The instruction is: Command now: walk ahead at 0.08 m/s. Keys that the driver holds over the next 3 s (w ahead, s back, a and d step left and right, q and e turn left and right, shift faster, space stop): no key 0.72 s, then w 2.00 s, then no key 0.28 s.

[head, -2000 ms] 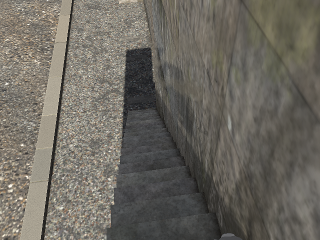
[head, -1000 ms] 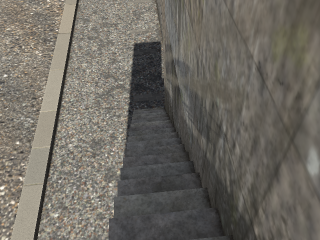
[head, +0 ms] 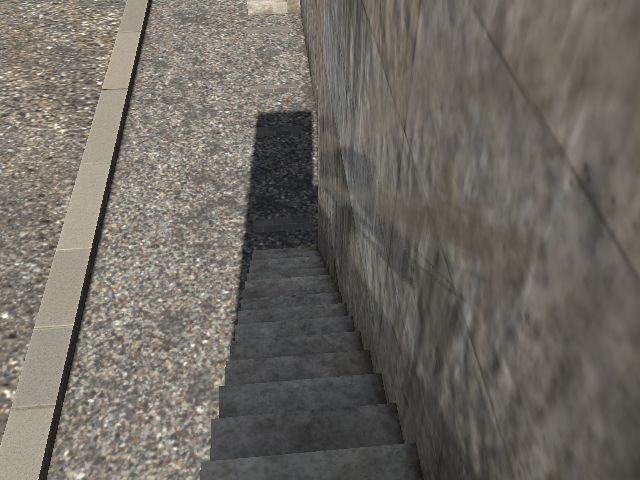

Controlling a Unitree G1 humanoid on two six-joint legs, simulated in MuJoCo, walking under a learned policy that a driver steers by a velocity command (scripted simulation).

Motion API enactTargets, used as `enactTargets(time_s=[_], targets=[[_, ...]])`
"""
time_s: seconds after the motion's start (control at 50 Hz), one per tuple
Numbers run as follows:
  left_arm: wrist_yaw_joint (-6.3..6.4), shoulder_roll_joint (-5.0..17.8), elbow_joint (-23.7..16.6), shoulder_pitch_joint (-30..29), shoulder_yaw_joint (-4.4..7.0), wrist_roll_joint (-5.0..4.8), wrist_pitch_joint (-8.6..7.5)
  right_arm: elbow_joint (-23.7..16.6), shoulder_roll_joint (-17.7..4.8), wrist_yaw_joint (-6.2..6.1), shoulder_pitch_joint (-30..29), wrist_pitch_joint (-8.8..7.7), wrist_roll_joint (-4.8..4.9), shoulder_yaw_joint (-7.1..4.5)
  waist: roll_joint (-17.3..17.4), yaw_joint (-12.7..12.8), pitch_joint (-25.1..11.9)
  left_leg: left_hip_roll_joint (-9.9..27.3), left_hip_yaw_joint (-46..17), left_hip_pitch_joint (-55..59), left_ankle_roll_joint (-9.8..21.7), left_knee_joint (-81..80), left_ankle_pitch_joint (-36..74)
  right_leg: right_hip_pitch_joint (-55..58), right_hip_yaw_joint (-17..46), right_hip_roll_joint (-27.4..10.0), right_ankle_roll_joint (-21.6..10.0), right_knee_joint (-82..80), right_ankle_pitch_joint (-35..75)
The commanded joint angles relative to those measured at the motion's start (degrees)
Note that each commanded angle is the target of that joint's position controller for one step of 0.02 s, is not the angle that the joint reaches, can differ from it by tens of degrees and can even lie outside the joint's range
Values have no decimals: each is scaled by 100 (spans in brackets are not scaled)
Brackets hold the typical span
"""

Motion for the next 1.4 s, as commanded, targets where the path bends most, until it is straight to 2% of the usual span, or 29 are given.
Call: enactTargets(time_s=[0.02, 0.06, 0.1, 0.12, 0.14, 0.2, 0.24, 0.36, 0.38, 0.4, 0.44, 0.56, 0.74, 0.86, 0.96, 1.1, 1.12, 1.14, 1.16, 1.2, 1.22, 1.24, 1.26, 1.28, 1.3, 1.32, 1.34, 1.36, 1.4], targets=[[-96, 767, -465, -957, 70, 53, -261, 514, -525, 103, 2033, 62, -86, -247, -753, -823, 368, -368, 450, 3046, 63, 92, 1367, -3022, 772, -1018, -663, -280, 3037], [-263, 692, -661, -1675, -39, 28, -272, 228, -617, -85, 1366, -115, 211, -286, -671, -867, 140, -148, 184, 2773, -103, -1148, 947, -1651, 1221, -1336, -414, 207, 4294], [-241, 695, -635, -1090, 62, -24, -75, -10, -849, -91, 390, -188, 576, -158, 199, -77, -201, 36, -171, 2606, 137, -2722, 2026, -469, 880, -896, 199, 274, 3307], [-188, 919, -538, -591, 207, -112, 70, 6, -1017, -102, -72, -176, 584, -164, 630, 274, -150, -2, -334, 2449, 302, -3187, 2211, -152, 651, -709, 409, 19, 2395], [-195, 1183, -516, -598, 305, -145, 171, 161, -939, -119, 118, -211, 507, -158, 68, 217, -223, -30, -208, 2570, 307, -3278, 1992, -107, 617, -709, 335, 191, 2363], [-175, 1044, -454, -608, 404, -130, 205, 162, -1150, -125, -227, -237, 315, -240, 187, 363, -32, -230, -141, 2049, 523, -3444, 1617, 421, 133, -556, 297, 237, 2100], [-152, 602, -494, -843, 257, -149, 236, 240, -1058, -146, -239, -224, 400, -184, 165, 285, -219, -292, -133, 2171, 544, -3551, 1853, 670, 167, -600, 375, 239, 2476], [-122, 904, -358, -781, 257, -89, 291, 230, -1263, -64, -257, -239, 410, -220, -93, 66, -344, -449, -40, 2965, 619, -3599, 1965, 253, 55, -696, 497, -43, 2360], [606, 713, -169, -849, 271, -535, 593, 228, -302, -267, 452, 182, 243, -121, -436, -207, -824, 44, -745, 3741, 882, -3904, 3349, 518, 118, -1138, 529, 274, 2903], [849, 624, -172, -719, 168, -597, 755, 194, -351, -333, 314, 369, 188, -124, -210, -1, -681, 22, -719, 3789, 940, -3965, 3518, 472, 200, -1176, 589, 112, 2510], [984, 655, -128, -793, 122, -534, 912, 73, -410, -380, -23, 523, 136, -182, 2, 129, -250, -98, -637, 3635, 944, -4290, 3132, 512, 275, -1235, 605, -182, 2064], [911, 781, 199, -463, 131, -420, 913, -33, -445, -327, -168, 528, 115, -226, -269, 220, 395, -268, -594, 3364, 969, -4959, 989, 536, 352, -1359, 502, -979, 1222], [892, 589, 631, 11, 95, -429, 734, 43, -188, -257, -99, 565, 206, -247, -372, 143, 444, -349, -665, 3781, 971, -5409, -47, 450, 281, -1382, 487, -1714, 489], [825, 793, 513, 73, 291, -354, 760, 193, -566, -250, 418, 641, 148, -474, -51, 46, 1088, -553, -864, 3061, 1248, -5382, -3001, -372, -60, -974, 123, -1018, -1512], [777, 753, 368, 55, 332, -246, 639, 58, -726, -296, 450, 551, 187, -583, 247, 83, 1072, -156, -1807, 2851, 1571, -5611, -3205, -345, -334, -893, 117, -243, -619], [834, 922, 477, 494, 407, -219, 471, 117, -815, -408, 909, 360, 133, -664, -113, 211, 973, -619, -1343, 2887, 1563, -4460, -1248, 186, -117, -926, -43, 73, -160], [223, 673, 155, 1214, 422, 927, 130, -820, -780, -459, -840, -126, 670, -633, -968, 850, 1693, -530, -719, 503, 1683, -2480, -2475, 868, 444, -953, -565, -733, -311], [132, 911, 548, 2632, 608, 1155, -31, -824, -371, -416, -990, -330, 410, -519, -2548, 1316, 967, -1391, 166, -1070, 1257, -341, -2383, 2268, 2760, -1796, -1576, -1518, -41], [-12, 768, 536, 2999, 526, 1027, -157, -881, -442, -415, -995, -513, 345, -532, -1192, 1487, 1176, -1130, -649, -2846, 1342, 101, -2491, 3050, 3452, -2529, -1973, -1903, -739], [12, 347, 377, 2040, 374, 756, -157, -622, -319, -471, -481, -573, 310, -406, -345, 842, 909, -165, -859, -2944, 1326, 230, -1374, 2615, 2962, -2528, -1581, -1544, -1202], [81, 252, 156, 1478, 310, 577, -171, -534, -456, -501, -335, -533, 210, -463, 49, 664, 544, -183, -573, -2216, 1191, 313, -1118, 1760, 2392, -2166, -1464, -1243, -911], [202, 275, -150, 900, 278, 568, -177, -700, -455, -403, -623, -495, 11, -446, -5, 451, 199, -271, -248, -1155, 1084, 413, -1151, 762, 1770, -1917, -1333, -1068, -510], [393, -513, -554, -57, 72, 536, -284, -513, -518, -406, -297, -415, -141, -431, -21, 181, 267, 111, -734, -304, 1043, -1521, 1807, -156, 718, -1155, -693, -304, -71], [471, -209, -695, 67, 131, 368, -292, -334, -567, -373, -150, -378, -311, -488, -481, 153, 80, -166, -221, 728, 981, -1798, 2713, -1039, 176, -776, -588, 90, -78], [501, 125, -443, 717, 222, 355, -282, -323, -490, -255, -26, -339, -272, -467, -565, 206, 138, -392, 12, 1079, 829, -1435, 2690, -1433, 436, -995, -737, 191, -520], [548, 358, -565, 544, 257, 261, -316, -239, -426, -217, 225, -264, -126, -420, -194, 190, 405, -347, 128, 2113, 925, -2821, 3978, -2294, -233, -549, -309, 747, -876], [476, 512, -478, 904, 280, 295, -286, -228, -173, -139, 206, -161, 46, -413, -563, 219, 505, -754, 687, 3490, 705, -2637, 3889, -3331, -316, -445, -319, 447, -1566], [388, 479, -352, 1166, 262, 347, -274, -274, -367, -97, 25, -134, 163, -435, -376, 380, 578, -856, 721, 3632, 476, -2574, 3291, -3295, 1, -685, -474, 636, -1817], [197, 426, -152, 1601, 241, 342, -37, -232, -632, -195, -357, -72, 68, -462, -262, 656, 877, -569, 417, 2400, 467, -4115, 1787, -1323, 708, -1058, -676, 1479, -1315]])
Next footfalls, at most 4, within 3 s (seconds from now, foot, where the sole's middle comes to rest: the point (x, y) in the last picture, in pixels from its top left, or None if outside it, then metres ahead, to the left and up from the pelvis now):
0.06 left None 0.04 0.14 -0.75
1.48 left None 0.28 0.13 -0.95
1.84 right None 0.53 -0.07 -1.14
2.30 left None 0.77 0.10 -1.34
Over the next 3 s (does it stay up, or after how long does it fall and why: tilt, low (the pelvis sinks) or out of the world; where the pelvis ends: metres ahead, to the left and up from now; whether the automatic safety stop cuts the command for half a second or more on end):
stays up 1.03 0.04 -0.86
